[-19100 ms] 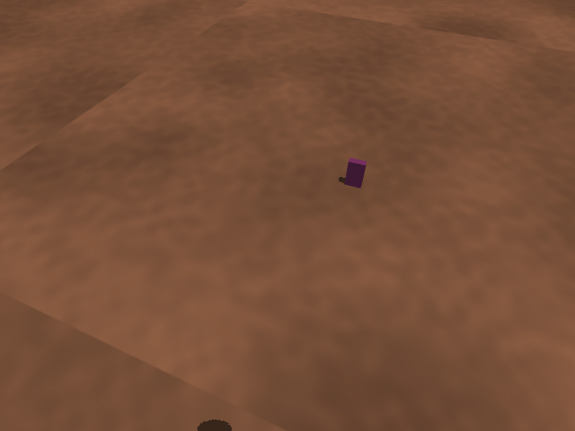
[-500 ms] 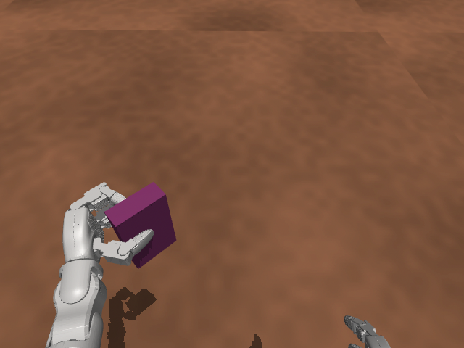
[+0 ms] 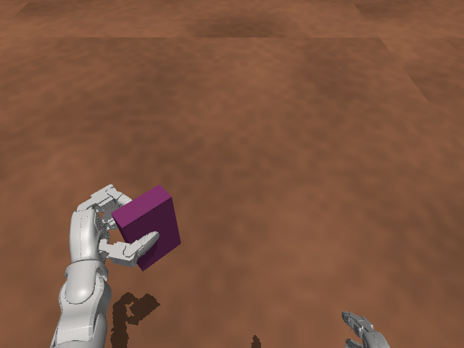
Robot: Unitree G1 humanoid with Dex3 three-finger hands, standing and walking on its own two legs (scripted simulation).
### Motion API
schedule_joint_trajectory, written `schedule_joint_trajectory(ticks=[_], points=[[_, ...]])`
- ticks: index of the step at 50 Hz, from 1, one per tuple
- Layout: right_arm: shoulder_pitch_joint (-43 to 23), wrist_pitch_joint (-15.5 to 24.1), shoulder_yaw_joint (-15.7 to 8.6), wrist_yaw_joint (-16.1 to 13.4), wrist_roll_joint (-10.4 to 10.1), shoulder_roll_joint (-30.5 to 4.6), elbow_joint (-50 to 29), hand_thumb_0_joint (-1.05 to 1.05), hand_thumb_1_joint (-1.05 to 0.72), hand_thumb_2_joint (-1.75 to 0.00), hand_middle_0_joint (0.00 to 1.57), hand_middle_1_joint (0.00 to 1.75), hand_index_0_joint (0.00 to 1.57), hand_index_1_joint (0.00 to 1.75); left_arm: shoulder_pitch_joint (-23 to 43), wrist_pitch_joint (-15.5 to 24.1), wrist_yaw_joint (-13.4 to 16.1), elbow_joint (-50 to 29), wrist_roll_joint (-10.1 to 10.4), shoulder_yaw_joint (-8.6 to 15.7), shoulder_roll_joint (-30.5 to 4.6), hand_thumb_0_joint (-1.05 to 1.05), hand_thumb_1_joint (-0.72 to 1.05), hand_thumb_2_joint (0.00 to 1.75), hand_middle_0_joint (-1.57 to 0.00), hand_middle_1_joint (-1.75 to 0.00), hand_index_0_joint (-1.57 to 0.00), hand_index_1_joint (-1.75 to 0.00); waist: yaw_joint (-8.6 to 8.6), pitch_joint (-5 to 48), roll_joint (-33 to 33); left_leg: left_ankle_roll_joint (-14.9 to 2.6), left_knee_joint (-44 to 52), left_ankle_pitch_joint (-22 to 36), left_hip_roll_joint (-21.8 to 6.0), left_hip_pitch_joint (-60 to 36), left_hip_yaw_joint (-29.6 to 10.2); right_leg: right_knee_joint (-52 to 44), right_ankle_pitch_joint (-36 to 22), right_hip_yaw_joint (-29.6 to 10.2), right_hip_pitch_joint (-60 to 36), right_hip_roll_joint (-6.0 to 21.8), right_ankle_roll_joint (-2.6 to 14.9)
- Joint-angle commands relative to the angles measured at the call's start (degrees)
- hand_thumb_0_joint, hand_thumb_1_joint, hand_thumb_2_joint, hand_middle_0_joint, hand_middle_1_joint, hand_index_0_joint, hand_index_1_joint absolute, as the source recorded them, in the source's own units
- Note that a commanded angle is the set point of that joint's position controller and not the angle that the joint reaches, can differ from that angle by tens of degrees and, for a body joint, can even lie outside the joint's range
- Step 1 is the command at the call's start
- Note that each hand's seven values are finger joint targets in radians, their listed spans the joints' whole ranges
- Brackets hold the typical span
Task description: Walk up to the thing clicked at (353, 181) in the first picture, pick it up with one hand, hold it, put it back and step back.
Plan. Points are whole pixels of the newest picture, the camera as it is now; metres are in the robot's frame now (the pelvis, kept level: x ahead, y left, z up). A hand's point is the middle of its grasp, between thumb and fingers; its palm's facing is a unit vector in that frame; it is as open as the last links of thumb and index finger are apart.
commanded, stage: hold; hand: left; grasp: from the side
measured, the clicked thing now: (150, 230) +0.33 +0.14 +0.03
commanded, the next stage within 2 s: crouch in 1.60 s
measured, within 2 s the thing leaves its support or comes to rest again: neither
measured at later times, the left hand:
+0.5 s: hand (126, 226) +0.32 +0.17 +0.06, palm faces +0.17 -0.99 -0.01, open 8.1 cm
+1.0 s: hand (125, 226) +0.32 +0.17 +0.06, palm faces +0.16 -0.99 -0.02, open 8.1 cm
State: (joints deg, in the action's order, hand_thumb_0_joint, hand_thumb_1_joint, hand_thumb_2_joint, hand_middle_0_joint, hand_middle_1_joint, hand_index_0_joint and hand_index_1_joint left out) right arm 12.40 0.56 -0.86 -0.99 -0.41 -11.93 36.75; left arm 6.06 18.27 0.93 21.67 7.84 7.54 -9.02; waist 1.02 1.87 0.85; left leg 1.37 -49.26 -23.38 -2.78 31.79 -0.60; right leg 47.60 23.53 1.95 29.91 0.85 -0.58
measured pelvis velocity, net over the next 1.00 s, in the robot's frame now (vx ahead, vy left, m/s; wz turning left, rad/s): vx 0.00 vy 0.00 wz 0.00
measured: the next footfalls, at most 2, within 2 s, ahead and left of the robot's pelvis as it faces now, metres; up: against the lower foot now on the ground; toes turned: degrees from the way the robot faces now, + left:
none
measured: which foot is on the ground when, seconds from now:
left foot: down 0.00-1.00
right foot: down 0.00-1.00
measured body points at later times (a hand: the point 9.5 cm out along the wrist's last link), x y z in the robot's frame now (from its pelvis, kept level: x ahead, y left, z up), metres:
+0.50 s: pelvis +0.00 +0.00 +0.00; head +0.03 +0.00 +0.45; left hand +0.31 +0.22 +0.06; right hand +0.14 -0.24 -0.10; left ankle +0.02 +0.13 -0.70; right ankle +0.01 -0.13 -0.70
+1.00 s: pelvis +0.00 +0.00 +0.00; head +0.03 +0.00 +0.45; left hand +0.31 +0.22 +0.06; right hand +0.14 -0.24 -0.10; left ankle +0.02 +0.13 -0.70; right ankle +0.01 -0.13 -0.70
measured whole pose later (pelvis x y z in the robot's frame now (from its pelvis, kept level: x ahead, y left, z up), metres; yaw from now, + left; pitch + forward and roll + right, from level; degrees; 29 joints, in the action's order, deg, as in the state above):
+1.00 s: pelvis +0.00 +0.00 +0.00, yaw +0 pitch +5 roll -1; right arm 12.2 1.4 -0.9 -1.3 -0.4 -12.1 37.9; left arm 5.6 19.8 1.0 22.5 7.7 7.7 -9.0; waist 0.9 1.8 0.6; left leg 1.4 -47.8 -22.7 -2.7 30.4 -0.6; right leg 46.3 23.0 1.9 28.5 0.9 -0.5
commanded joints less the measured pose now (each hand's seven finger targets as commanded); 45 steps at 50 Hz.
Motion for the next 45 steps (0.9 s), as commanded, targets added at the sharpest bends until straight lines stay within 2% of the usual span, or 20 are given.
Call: schedule_joint_trajectory(ticks=[1, 2, 3, 4, 6, 9, 13, 16, 21, 26, 28, 31, 33, 35, 37, 39, 40, 41, 44, 45], points=[[-2.3, 2.8, -2.1, -0.6, 0.2, -7.3, -7.5, 0.00, -0.94, -0.90, 0.20, 0.30, 0.20, 0.30, 16.7, 4.5, 0.7, -13.7, 0.9, 4.4, -7.7, 0.00, 0.17, 1.18, -1.37, -1.43, -1.39, -1.43, 0.09, 15.4, -0.2, -1.45, 7.3, 10.4, 2.1, -7.1, 0.9, -7.5, -13.3, 0.3, -5.9, -1.2, 0.49], [-2.8, 2.8, -2.0, -0.6, 0.1, -7.2, -7.8, 0.00, -0.93, -0.90, 0.20, 0.30, 0.20, 0.30, 14.6, 4.4, 0.6, -12.2, 0.7, 2.7, -6.0, 0.00, 0.17, 1.19, -1.37, -1.44, -1.39, -1.43, 0.26, 14.6, -0.6, -1.43, 7.4, 9.9, 2.2, -7.1, 1.2, -7.9, -12.7, 0.2, -5.4, -1.2, 0.45], [-2.4, 2.8, -2.2, -0.6, 0.2, -7.5, -7.4, 0.00, -0.93, -0.91, 0.20, 0.30, 0.20, 0.30, 14.9, 4.4, 0.7, -10.8, 0.8, 2.9, -5.6, 0.00, 0.18, 1.20, -1.38, -1.45, -1.39, -1.45, 0.93, 13.7, -1.9, -1.53, 7.5, 9.5, 2.0, -6.4, 0.8, -7.6, -12.4, 0.5, -4.8, -1.4, 0.41], [-2.3, 2.8, -2.3, -0.6, 0.1, -7.5, -7.4, 0.00, -0.93, -0.90, 0.20, 0.30, 0.20, 0.30, 14.6, 4.7, 0.7, -12.3, 0.6, 3.2, -6.5, 0.00, 0.20, 1.22, -1.37, -1.46, -1.39, -1.45, 0.04, 15.0, -1.2, -1.45, 7.5, 10.2, 2.1, -6.5, 1.0, -7.7, -13.1, 0.4, -5.7, -1.1, 0.46], [-2.5, 2.8, -2.4, -0.6, 0.2, -7.6, -7.3, 0.00, -0.93, -0.91, 0.20, 0.30, 0.20, 0.30, 15.3, 4.9, 0.2, -12.6, 0.5, 3.4, -7.2, 0.00, 0.19, 1.20, -1.38, -1.45, -1.40, -1.45, 0.09, 14.6, -1.0, -1.59, 7.6, 9.5, 2.2, -6.3, 1.0, -8.0, -12.6, 0.2, -5.9, -1.1, 0.41], [-2.2, 2.9, -2.4, -0.6, 0.1, -7.7, -7.1, 0.00, -0.94, -0.90, 0.20, 0.30, 0.20, 0.30, 15.5, 4.9, -0.2, -13.1, 0.6, 1.2, -5.6, 0.00, 0.19, 1.20, -1.38, -1.45, -1.39, -1.44, 0.53, 14.7, 0.2, -1.36, 7.8, 10.7, 2.2, -7.4, 1.0, -7.8, -13.5, 0.3, -5.6, -1.2, 0.61], [-2.6, 3.2, -2.3, -0.6, 0.0, -7.5, -7.1, 0.00, -0.94, -0.91, 0.20, 0.30, 0.20, 0.30, 16.0, 5.0, 0.3, -12.5, 0.8, 3.4, -7.2, 0.00, 0.17, 1.19, -1.38, -1.44, -1.39, -1.44, 0.15, 14.7, -1.0, -1.62, 7.3, 11.4, 2.3, -6.6, 1.2, -7.9, -14.6, 0.1, -6.5, -1.0, 0.34], [-3.0, 3.3, -2.2, -0.8, 0.0, -7.6, -7.7, 0.00, -0.94, -0.91, 0.20, 0.30, 0.20, 0.30, 18.2, 5.5, 0.6, -17.3, 0.6, 3.2, -7.9, 0.00, 0.17, 1.19, -1.37, -1.43, -1.38, -1.43, -0.17, 17.6, 1.0, -1.41, 8.0, 10.8, 2.3, -9.3, 1.4, -8.4, -13.6, -0.1, -7.1, -0.8, 0.45], [-2.8, 3.3, -2.3, -0.8, 0.0, -7.6, -6.7, 0.00, -0.94, -0.91, 0.20, 0.30, 0.20, 0.30, 13.1, 4.7, 0.4, -10.0, 0.4, 1.5, -5.1, 0.00, 0.15, 1.19, -1.37, -1.44, -1.38, -1.44, 0.61, 12.5, -0.5, -1.35, 8.4, 10.0, 2.1, -7.4, 1.0, -8.2, -12.7, 0.5, -5.0, -1.2, 0.66], [-2.9, 3.6, -2.4, -0.5, 0.0, -7.7, -6.9, 0.00, -0.94, -0.91, 0.20, 0.30, 0.20, 0.30, 18.6, 5.2, 0.6, -13.4, 0.5, 3.2, -7.3, 0.00, 0.15, 1.19, -1.38, -1.44, -1.40, -1.44, 0.32, 13.6, 1.0, -1.18, 9.0, 8.6, 2.0, -7.7, 0.7, -8.1, -11.0, 0.6, -5.0, -1.3, 0.90], [-2.3, 3.6, -2.6, -0.6, 0.1, -8.0, -6.4, 0.00, -0.93, -0.91, 0.20, 0.30, 0.20, 0.30, 15.7, 5.1, 0.6, -11.1, 0.6, 1.4, -5.0, 0.00, 0.18, 1.20, -1.38, -1.44, -1.39, -1.44, 0.78, 13.3, -0.2, -1.21, 9.1, 8.9, 1.8, -8.4, 0.6, -8.1, -11.3, 0.8, -4.6, -1.4, 0.82], [-2.6, 3.9, -2.5, -0.7, 0.1, -7.7, -7.0, 0.00, -0.94, -0.91, 0.20, 0.30, 0.20, 0.30, 17.4, 5.7, 0.5, -15.1, 0.6, 3.2, -7.9, 0.00, 0.17, 1.20, -1.37, -1.45, -1.39, -1.44, -0.16, 18.2, 1.1, -1.25, 7.9, 13.2, 2.1, -9.9, 0.8, -7.7, -15.6, 0.4, -7.6, -1.1, 0.64], [-2.7, 3.6, -2.3, -0.7, 0.0, -7.7, -7.0, 0.00, -0.94, -0.91, 0.20, 0.30, 0.20, 0.30, 13.8, 5.0, 0.2, -11.6, 0.6, 2.4, -6.5, 0.00, 0.14, 1.19, -1.37, -1.44, -1.38, -1.44, 0.11, 14.2, -0.8, -1.47, 8.0, 12.6, 2.1, -8.2, 1.1, -8.2, -15.2, 0.4, -6.6, -1.2, 0.48], [-2.9, 3.7, -2.4, -0.6, 0.0, -7.5, -6.7, 0.00, -0.94, -0.91, 0.20, 0.30, 0.20, 0.30, 12.8, 5.1, 0.1, -10.4, 0.7, 2.2, -5.5, 0.00, 0.14, 1.20, -1.37, -1.45, -1.39, -1.45, 0.06, 14.5, -2.2, -1.62, 7.8, 12.3, 2.2, -7.5, 1.1, -8.4, -15.2, 0.4, -6.8, -1.0, 0.28], [-2.4, 3.5, -2.6, -0.6, 0.1, -7.7, -6.4, 0.00, -0.94, -0.91, 0.20, 0.30, 0.20, 0.30, 15.6, 5.6, 0.3, -12.5, 0.8, 3.9, -7.6, 0.00, 0.13, 1.19, -1.36, -1.44, -1.38, -1.44, -0.11, 15.5, -1.4, -1.66, 7.6, 12.7, 2.2, -7.6, 1.2, -8.2, -15.8, 0.1, -7.3, -0.9, 0.32], [-2.9, 3.4, -2.3, -0.5, 0.0, -7.5, -6.8, 0.00, -0.94, -0.91, 0.20, 0.30, 0.20, 0.30, 14.5, 5.4, 0.3, -11.4, 0.6, 2.4, -5.9, 0.00, 0.14, 1.19, -1.37, -1.44, -1.38, -1.44, 0.10, 12.7, -1.2, -1.51, 8.1, 11.8, 2.2, -7.0, 1.3, -8.3, -14.6, 0.3, -6.1, -1.1, 0.53], [-2.9, 3.5, -2.5, -0.5, 0.1, -7.7, -7.1, 0.00, -0.94, -0.91, 0.20, 0.30, 0.20, 0.30, 16.3, 5.8, 0.4, -13.8, 0.6, 2.8, -6.6, 0.00, 0.14, 1.21, -1.37, -1.45, -1.39, -1.45, 0.09, 14.9, 0.0, -1.50, 8.0, 11.6, 2.2, -8.3, 1.4, -8.4, -14.4, 0.1, -6.1, -0.9, 0.53], [-3.1, 3.5, -2.3, -0.6, 0.0, -7.5, -6.8, 0.00, -0.94, -0.91, 0.20, 0.30, 0.20, 0.30, 14.3, 5.7, 0.4, -11.3, 0.5, 2.6, -6.1, 0.00, 0.14, 1.20, -1.37, -1.44, -1.39, -1.45, 0.15, 13.1, -0.7, -1.49, 8.1, 10.9, 2.3, -7.5, 1.3, -8.6, -13.7, 0.2, -6.1, -0.9, 0.47], [-3.0, 3.6, -2.3, -0.7, 0.1, -7.3, -7.3, 0.00, -0.94, -0.91, 0.20, 0.30, 0.20, 0.30, 17.1, 6.3, 0.3, -16.7, 0.4, 2.1, -7.0, 0.00, 0.17, 1.18, -1.36, -1.42, -1.37, -1.42, -0.05, 17.6, 2.6, -1.27, 8.1, 12.5, 2.4, -10.2, 1.4, -8.3, -15.1, 0.0, -7.2, -0.9, 0.67], [-2.2, 3.5, -2.2, -0.8, 0.2, -7.3, -6.5, 0.00, -0.94, -0.91, 0.20, 0.30, 0.20, 0.30, 13.4, 5.5, 0.3, -11.4, 0.2, 1.0, -5.1, 0.00, 0.16, 1.18, -1.35, -1.42, -1.37, -1.42, 0.71, 15.2, -0.1, -1.42, 7.8, 12.7, 2.3, -9.3, 1.2, -8.3, -15.5, 0.1, -6.7, -1.1, 0.49]])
